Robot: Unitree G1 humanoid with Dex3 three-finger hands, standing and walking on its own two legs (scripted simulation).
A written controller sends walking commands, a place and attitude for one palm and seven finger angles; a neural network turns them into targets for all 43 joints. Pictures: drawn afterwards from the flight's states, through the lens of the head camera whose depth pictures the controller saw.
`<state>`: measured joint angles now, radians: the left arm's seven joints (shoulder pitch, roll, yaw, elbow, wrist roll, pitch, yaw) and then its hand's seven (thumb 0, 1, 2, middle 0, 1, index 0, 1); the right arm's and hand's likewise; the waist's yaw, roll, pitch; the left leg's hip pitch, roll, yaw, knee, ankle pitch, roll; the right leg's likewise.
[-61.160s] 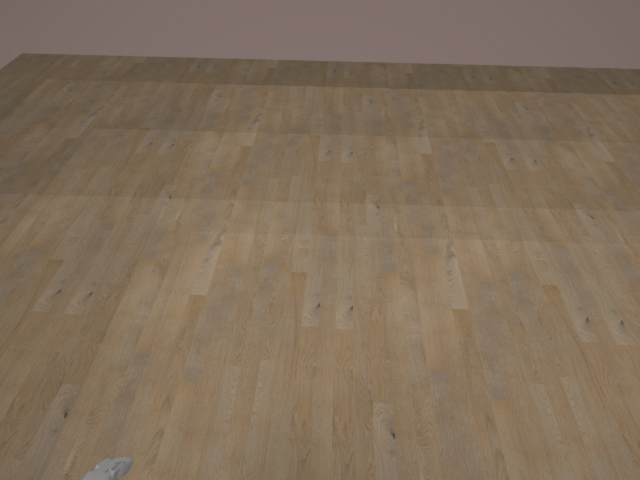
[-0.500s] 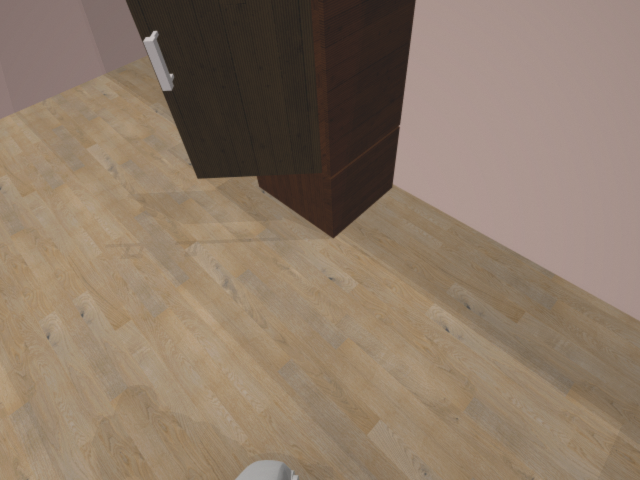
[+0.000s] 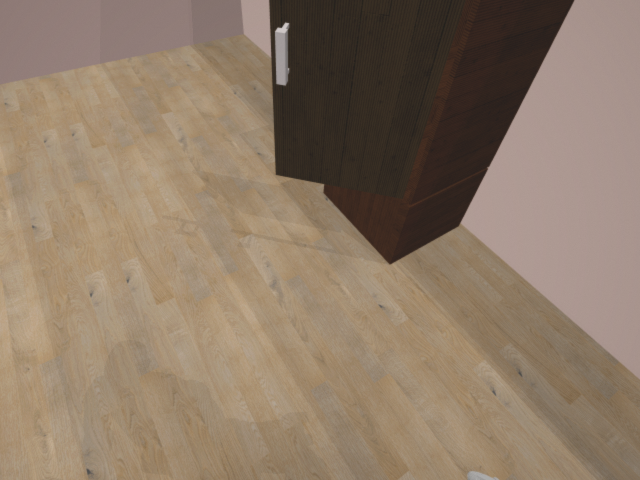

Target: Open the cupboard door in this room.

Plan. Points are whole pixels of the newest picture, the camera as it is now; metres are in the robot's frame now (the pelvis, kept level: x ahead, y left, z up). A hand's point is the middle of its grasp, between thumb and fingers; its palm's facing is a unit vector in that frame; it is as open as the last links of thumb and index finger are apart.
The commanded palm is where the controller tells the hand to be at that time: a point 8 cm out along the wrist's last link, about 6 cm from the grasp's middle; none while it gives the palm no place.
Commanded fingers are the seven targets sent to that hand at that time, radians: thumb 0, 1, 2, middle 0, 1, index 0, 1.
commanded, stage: take the last steps up to it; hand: left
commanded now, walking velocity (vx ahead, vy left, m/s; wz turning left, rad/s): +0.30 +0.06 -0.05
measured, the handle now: (284, 53) +1.01 +0.21 +0.02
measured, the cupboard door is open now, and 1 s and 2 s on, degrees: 44 44 44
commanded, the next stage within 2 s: come to a stop and stand still in 0.86 s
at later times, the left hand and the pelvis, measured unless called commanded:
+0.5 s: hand (247, 352) +0.32 +0.15 -0.15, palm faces -0.04 -0.98 -0.19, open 7.3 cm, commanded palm none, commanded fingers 0.00 0.90 0.90 -0.20 -0.30 -0.20 -0.30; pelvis +0.18 -0.01 +0.00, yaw -1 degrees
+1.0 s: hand (209, 369) +0.29 +0.22 -0.18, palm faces +0.08 -0.99 -0.13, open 7.3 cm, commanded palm none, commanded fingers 0.00 0.90 0.90 -0.20 -0.30 -0.20 -0.30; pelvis +0.37 +0.06 +0.00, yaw -2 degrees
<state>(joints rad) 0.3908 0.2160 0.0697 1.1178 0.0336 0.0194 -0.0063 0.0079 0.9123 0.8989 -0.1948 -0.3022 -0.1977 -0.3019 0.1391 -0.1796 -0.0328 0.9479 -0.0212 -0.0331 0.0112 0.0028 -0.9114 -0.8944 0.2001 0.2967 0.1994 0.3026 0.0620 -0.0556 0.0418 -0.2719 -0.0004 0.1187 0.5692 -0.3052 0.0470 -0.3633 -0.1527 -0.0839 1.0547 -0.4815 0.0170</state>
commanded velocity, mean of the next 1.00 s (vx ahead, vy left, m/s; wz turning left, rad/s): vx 0.22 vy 0.04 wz -0.02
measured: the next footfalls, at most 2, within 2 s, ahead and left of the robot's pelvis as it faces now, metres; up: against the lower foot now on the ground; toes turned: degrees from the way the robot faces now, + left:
right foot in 0.40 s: +0.26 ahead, -0.09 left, +0.00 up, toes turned -9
left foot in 0.90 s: +0.46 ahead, +0.15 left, +0.00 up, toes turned +5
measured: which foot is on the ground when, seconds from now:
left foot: down 0.00-0.40, up 0.42-0.88, down 0.90-1.00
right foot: up 0.00-0.38, down 0.40-0.90, up 0.92-1.00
